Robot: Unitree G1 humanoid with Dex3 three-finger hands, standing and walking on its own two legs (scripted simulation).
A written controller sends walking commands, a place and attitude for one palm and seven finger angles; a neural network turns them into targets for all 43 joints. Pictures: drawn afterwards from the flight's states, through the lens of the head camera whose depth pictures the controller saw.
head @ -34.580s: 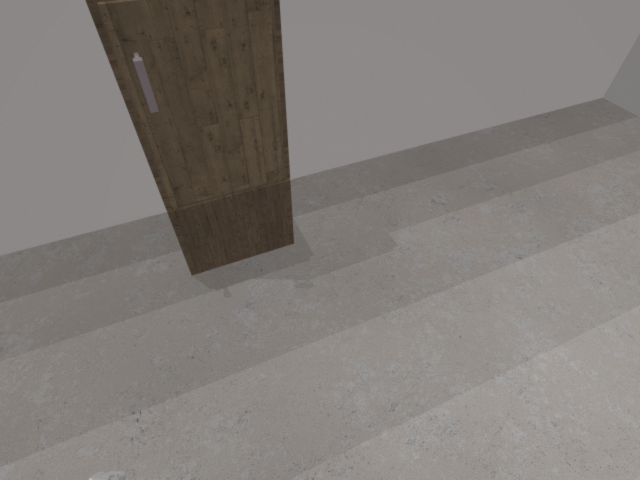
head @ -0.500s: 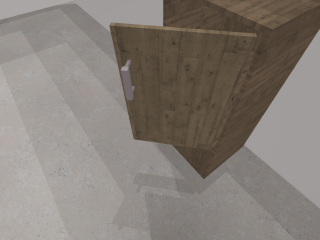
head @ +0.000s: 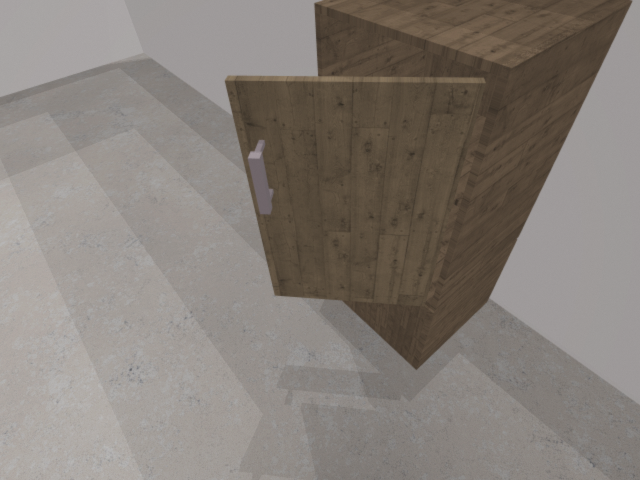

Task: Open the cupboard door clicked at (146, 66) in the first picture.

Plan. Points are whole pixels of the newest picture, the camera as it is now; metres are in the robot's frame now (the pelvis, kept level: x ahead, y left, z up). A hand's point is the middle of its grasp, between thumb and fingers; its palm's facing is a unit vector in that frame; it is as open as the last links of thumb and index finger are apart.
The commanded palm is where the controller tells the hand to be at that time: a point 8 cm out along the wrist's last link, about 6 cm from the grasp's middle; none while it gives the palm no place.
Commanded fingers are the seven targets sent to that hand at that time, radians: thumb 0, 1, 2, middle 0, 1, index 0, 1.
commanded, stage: come to a stop and stand still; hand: left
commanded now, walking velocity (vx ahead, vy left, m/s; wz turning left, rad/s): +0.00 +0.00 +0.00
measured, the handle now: (263, 177) +0.60 +0.15 +0.04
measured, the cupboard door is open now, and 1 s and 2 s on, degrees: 43 43 43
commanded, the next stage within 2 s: look again from close up in 0.94 s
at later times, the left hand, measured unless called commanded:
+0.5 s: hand out of the picture +0.01 +0.14 -0.16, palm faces +0.02 -0.98 -0.22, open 7.3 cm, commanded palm none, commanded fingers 0.00 0.90 0.90 -0.20 -0.30 -0.20 -0.30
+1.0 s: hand out of the picture +0.02 +0.11 -0.16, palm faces +0.06 -0.98 -0.20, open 7.3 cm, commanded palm none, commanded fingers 0.00 0.90 0.90 -0.20 -0.30 -0.20 -0.30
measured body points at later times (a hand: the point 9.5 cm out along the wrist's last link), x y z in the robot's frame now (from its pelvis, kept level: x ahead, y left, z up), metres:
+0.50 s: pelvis +0.01 -0.04 +0.01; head +0.02 -0.05 +0.46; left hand +0.01 +0.19 -0.15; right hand +0.00 -0.25 -0.16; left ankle +0.00 +0.09 -0.73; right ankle +0.01 -0.13 -0.73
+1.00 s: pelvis +0.02 -0.06 +0.01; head +0.03 -0.07 +0.46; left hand +0.01 +0.17 -0.15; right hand +0.04 -0.27 -0.16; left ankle +0.00 +0.09 -0.73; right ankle +0.01 -0.13 -0.73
